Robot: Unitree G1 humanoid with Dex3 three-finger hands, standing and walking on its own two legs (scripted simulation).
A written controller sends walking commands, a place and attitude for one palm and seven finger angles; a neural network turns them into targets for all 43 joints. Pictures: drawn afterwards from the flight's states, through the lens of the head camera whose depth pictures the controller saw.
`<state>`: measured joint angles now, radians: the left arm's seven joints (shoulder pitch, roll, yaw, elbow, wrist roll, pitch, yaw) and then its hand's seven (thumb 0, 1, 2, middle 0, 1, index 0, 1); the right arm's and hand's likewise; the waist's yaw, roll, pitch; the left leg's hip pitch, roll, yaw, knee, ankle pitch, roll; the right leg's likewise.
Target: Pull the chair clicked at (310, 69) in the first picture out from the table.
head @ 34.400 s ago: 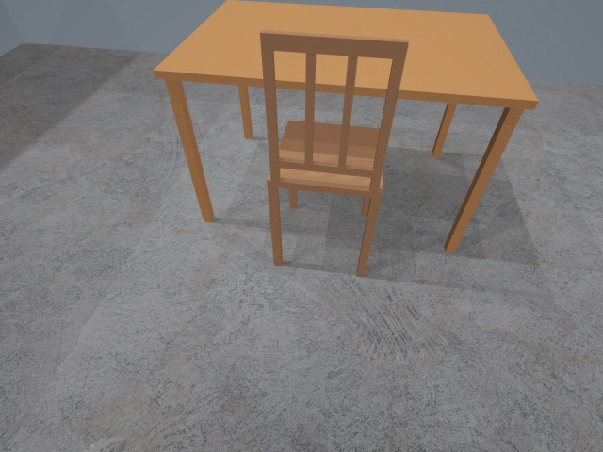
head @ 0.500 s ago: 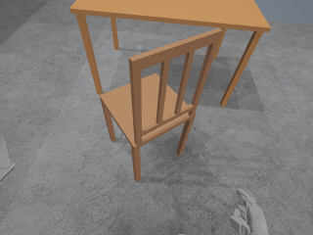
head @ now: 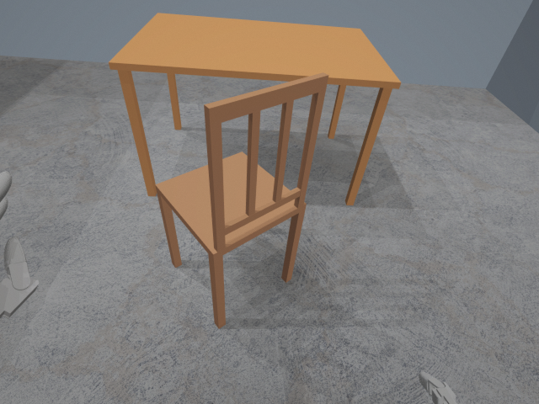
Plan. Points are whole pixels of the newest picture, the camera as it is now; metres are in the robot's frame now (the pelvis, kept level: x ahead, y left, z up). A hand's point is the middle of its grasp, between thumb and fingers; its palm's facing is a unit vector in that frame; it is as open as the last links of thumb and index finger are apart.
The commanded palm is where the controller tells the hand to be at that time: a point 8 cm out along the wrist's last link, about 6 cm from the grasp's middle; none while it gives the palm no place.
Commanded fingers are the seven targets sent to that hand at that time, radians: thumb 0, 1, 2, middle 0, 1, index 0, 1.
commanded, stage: stop stepping back and stand still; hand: left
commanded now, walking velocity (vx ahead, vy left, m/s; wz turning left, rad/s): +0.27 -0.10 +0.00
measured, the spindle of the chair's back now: (252, 168) +0.71 +0.03 -0.04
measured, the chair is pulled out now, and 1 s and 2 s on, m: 0.48 0.48 0.48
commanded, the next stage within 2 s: let the arm hang, fingers relaxed in 0.78 s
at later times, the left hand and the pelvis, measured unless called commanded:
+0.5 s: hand (30, 276) +0.21 +0.25 +0.18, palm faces +0.43 -0.78 -0.45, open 7.4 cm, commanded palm +0.15 +0.30 +0.18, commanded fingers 0.00 0.90 0.90 -0.20 -0.30 -0.20 -0.30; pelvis +0.02 +0.00 +0.00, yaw +1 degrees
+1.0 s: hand (74, 333) +0.23 +0.27 +0.02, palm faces +0.19 -0.86 -0.47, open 7.4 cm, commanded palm none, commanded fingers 0.00 0.90 0.90 -0.20 -0.30 -0.20 -0.30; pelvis +0.02 +0.01 +0.00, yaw +2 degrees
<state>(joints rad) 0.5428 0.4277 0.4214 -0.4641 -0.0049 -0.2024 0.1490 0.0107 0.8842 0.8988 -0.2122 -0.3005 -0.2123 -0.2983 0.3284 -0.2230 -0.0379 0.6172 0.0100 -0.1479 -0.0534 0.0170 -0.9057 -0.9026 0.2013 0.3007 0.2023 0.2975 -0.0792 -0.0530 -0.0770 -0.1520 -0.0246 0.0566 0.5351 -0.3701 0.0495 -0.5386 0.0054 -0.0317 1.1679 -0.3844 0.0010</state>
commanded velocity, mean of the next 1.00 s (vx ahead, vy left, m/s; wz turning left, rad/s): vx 0.01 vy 0.00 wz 0.00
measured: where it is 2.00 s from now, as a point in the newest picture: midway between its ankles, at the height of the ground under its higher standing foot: outside the picture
